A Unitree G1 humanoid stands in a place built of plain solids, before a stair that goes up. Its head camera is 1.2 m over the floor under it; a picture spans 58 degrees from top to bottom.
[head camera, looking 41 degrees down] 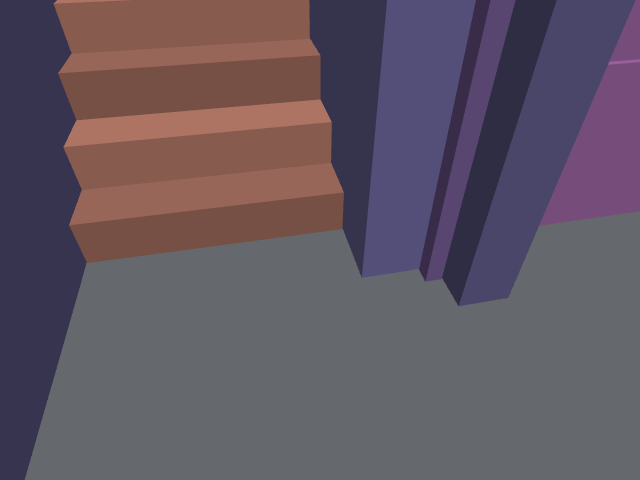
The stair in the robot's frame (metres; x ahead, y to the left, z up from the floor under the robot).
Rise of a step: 0.19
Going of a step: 0.24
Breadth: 1.05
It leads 12 degrees to the left of straight ahead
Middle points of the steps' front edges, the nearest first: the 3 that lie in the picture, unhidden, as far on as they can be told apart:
1.35 0.41 0.19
1.58 0.46 0.39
1.81 0.51 0.58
